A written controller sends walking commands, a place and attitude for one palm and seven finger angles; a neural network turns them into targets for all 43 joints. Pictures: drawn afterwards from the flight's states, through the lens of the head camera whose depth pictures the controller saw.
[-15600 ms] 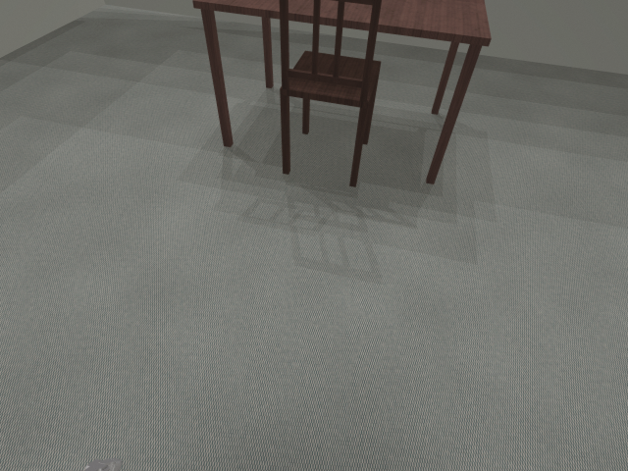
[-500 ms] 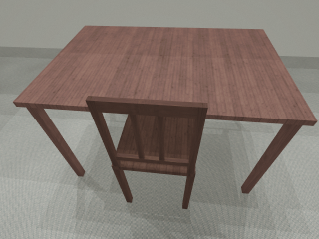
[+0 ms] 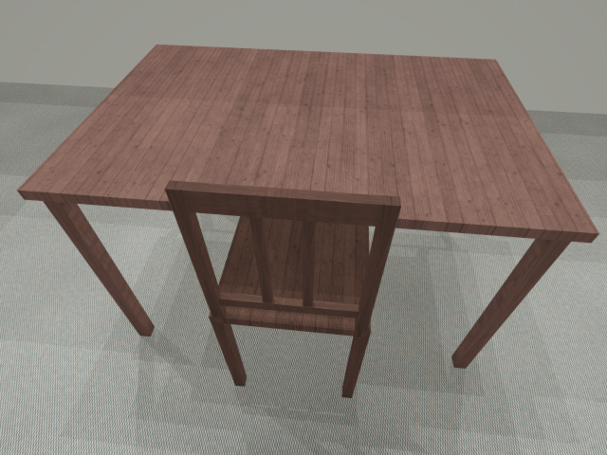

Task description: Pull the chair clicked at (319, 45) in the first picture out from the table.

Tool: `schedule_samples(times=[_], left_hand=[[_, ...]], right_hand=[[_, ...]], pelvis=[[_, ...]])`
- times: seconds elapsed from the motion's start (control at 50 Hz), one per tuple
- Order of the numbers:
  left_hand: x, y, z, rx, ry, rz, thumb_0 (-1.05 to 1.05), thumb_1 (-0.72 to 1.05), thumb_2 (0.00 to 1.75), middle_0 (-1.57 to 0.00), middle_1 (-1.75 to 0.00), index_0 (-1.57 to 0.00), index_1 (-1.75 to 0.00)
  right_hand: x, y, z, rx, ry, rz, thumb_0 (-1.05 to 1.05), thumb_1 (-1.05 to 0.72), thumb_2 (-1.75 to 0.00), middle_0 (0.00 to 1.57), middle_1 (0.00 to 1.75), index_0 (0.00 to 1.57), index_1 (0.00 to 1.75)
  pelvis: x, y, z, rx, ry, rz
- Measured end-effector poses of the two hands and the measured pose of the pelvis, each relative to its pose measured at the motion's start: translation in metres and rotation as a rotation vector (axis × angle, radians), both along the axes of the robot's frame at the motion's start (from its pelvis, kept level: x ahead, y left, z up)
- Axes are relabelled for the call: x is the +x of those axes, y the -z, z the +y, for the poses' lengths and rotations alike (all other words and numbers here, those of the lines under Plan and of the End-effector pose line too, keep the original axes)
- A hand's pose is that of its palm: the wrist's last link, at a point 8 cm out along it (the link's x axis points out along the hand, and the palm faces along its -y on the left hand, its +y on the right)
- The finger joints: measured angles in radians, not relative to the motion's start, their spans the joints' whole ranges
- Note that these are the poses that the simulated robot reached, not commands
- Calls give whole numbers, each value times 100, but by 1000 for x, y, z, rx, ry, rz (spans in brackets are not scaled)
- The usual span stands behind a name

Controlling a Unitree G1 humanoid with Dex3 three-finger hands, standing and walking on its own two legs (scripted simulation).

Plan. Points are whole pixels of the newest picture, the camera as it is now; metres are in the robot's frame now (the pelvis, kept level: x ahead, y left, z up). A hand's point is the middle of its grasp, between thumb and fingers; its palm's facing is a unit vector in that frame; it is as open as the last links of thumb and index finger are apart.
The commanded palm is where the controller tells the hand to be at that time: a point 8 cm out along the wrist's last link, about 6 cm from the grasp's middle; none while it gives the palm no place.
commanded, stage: look again from close up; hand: left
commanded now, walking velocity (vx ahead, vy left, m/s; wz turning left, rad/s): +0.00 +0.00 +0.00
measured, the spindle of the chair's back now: (262, 262) +0.47 +0.11 -0.09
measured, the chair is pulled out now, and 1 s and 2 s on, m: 0.00 0.00 0.00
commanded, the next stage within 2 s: none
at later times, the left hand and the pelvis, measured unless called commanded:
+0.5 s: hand out of the picture -0.04 +0.18 -0.17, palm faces +0.03 -0.98 -0.18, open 7.4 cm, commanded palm none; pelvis -0.01 +0.02 +0.00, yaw -1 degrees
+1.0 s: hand out of the picture -0.05 +0.17 -0.17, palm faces +0.03 -0.98 -0.18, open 7.4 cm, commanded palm none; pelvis -0.02 +0.02 +0.00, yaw -1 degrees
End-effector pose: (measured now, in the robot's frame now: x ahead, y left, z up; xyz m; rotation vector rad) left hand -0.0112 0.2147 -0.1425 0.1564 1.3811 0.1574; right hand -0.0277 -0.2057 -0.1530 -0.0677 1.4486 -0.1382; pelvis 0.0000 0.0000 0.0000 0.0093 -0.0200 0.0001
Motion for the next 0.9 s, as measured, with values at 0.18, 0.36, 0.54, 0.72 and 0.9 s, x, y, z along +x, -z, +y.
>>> schedule_samples(times=[0.18, 0.36, 0.54, 0.72, 0.9], left_hand=[[-9, 2, 3, -16, -3, 2, 0, 91, 89, -20, -30, -20, -30], [-21, 2, 8, -21, -11, 18, 0, 91, 89, -20, -30, -20, -30], [-32, 2, 10, -21, -16, 38, 0, 91, 89, -20, -30, -20, -30], [-39, 1, 11, -21, -18, 49, 0, 91, 89, -20, -30, -20, -30], [-41, 1, 9, -22, -19, 49, 0, 91, 89, -20, -30, -20, -30]], right_hand=[[6, 0, 12, 3, 2, -41, 0, -91, -90, 20, 29, 20, 30], [2, -1, 19, 1, 4, -45, 1, -92, -90, 20, 29, 20, 30], [-9, 0, 26, 9, 11, -30, 0, -91, -90, 20, 29, 20, 30], [-19, 2, 31, 18, 22, -16, 0, -91, -90, 20, 29, 20, 30], [-27, 3, 33, 23, 31, -6, 0, -91, -90, 20, 29, 20, 30]], pelvis=[[-4, 0, 9, 0, 6, -4], [-7, 0, 16, 1, 8, -4], [-10, 0, 19, 3, 10, -7], [-13, 0, 21, 5, 14, -9], [-15, 0, 21, 6, 17, -7]])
